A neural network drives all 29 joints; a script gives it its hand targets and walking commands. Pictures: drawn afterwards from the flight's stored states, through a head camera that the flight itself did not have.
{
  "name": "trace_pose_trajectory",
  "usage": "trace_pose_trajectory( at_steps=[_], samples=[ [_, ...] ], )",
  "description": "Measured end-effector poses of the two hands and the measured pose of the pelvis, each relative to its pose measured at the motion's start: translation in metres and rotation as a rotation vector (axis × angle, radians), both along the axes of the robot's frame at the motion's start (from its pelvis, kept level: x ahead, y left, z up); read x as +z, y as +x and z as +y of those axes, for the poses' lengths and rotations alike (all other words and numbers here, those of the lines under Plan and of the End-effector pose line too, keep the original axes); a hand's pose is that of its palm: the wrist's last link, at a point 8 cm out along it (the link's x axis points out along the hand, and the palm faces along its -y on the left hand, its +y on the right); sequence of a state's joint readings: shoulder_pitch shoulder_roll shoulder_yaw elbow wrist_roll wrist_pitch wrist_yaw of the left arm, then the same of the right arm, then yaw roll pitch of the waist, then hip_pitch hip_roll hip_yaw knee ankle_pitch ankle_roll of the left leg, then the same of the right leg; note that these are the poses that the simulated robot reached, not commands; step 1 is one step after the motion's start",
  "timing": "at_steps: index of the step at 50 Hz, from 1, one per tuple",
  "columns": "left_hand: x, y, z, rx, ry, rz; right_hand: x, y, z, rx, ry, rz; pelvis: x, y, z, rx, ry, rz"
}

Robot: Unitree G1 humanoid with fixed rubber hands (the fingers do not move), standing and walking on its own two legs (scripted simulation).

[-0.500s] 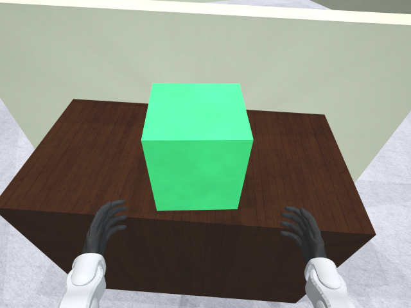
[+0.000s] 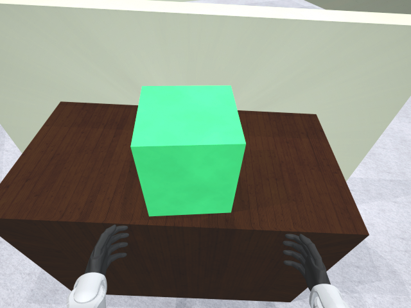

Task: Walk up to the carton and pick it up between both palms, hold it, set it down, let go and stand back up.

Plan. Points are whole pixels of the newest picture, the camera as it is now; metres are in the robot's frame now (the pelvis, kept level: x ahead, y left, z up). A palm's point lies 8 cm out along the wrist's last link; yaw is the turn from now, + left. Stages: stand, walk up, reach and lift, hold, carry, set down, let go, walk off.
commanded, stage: set down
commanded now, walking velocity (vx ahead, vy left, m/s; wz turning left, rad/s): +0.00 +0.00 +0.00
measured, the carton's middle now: (188, 152) +0.46 +0.08 +0.03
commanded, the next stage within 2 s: let go in 0.20 s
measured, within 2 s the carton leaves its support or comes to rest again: neither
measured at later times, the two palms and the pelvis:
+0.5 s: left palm (98, 290) +0.17 +0.23 -0.07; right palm (326, 307) +0.16 -0.21 -0.07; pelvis +0.00 +0.00 +0.00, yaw +0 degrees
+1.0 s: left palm out of the picture +0.08 +0.26 -0.12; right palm out of the picture +0.09 -0.24 -0.13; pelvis +0.01 +0.00 -0.01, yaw +2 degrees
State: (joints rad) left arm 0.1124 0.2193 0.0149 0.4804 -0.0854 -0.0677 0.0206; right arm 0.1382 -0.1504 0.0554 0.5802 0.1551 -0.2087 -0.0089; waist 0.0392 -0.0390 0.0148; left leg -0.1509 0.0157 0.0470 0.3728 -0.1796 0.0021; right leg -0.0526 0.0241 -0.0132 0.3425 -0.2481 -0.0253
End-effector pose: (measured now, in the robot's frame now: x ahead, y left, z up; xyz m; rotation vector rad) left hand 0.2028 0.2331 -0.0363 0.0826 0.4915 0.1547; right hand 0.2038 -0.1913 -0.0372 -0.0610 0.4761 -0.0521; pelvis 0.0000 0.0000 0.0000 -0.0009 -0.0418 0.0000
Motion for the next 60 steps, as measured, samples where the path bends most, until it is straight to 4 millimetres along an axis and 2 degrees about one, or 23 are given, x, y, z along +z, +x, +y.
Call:
trace_pose_trajectory(
  at_steps=[7, 12, 25, 31, 36, 38, 41, 47, 53, 60],
  samples=[
    [-0.017, -0.032, 0.006, -0.008, 0.024, 0.111, -0.015, -0.019, -0.006, 0.011, -0.037, 0.056, 0.0, 0.006, 0.002, 0.0, -0.001, -0.032],
    [-0.023, -0.044, 0.008, 0.005, 0.031, 0.16, -0.019, -0.027, -0.013, -0.003, -0.06, 0.096, -0.001, 0.006, 0.002, 0.005, 0.001, -0.038],
    [-0.034, -0.032, 0.0, -0.049, 0.041, 0.25, -0.033, -0.045, -0.022, -0.026, -0.094, 0.21, 0.0, 0.001, 0.004, -0.007, 0.002, -0.022],
    [-0.041, -0.035, -0.001, -0.054, 0.053, 0.302, -0.039, -0.055, -0.03, -0.033, -0.102, 0.242, 0.0, 0.002, 0.005, -0.015, 0.001, -0.015],
    [-0.044, -0.036, -0.001, -0.057, 0.067, 0.321, -0.04, -0.054, -0.035, -0.03, -0.111, 0.247, 0.0, 0.004, 0.004, -0.021, 0.001, -0.016],
    [-0.047, -0.038, 0.001, -0.074, 0.094, 0.324, -0.046, -0.057, -0.037, -0.023, -0.137, 0.299, -0.002, 0.005, 0.003, -0.008, -0.002, 0.005],
    [-0.053, -0.053, 0.012, -0.064, 0.115, 0.354, -0.061, -0.071, -0.043, -0.018, -0.163, 0.417, -0.005, 0.006, 0.003, 0.009, -0.01, 0.023],
    [-0.073, -0.103, 0.027, 0.019, 0.104, 0.484, -0.084, -0.104, -0.049, -0.016, -0.166, 0.58, -0.009, 0.009, 0.004, 0.031, -0.014, 0.033],
    [-0.088, -0.147, 0.025, 0.075, 0.07, 0.601, -0.093, -0.125, -0.046, -0.014, -0.147, 0.645, -0.01, 0.01, 0.004, 0.044, -0.009, 0.031],
    [-0.098, -0.185, 0.013, 0.111, 0.031, 0.704, -0.098, -0.145, -0.046, -0.039, -0.145, 0.708, -0.008, 0.012, 0.003, 0.049, -0.005, 0.02]
  ],
)
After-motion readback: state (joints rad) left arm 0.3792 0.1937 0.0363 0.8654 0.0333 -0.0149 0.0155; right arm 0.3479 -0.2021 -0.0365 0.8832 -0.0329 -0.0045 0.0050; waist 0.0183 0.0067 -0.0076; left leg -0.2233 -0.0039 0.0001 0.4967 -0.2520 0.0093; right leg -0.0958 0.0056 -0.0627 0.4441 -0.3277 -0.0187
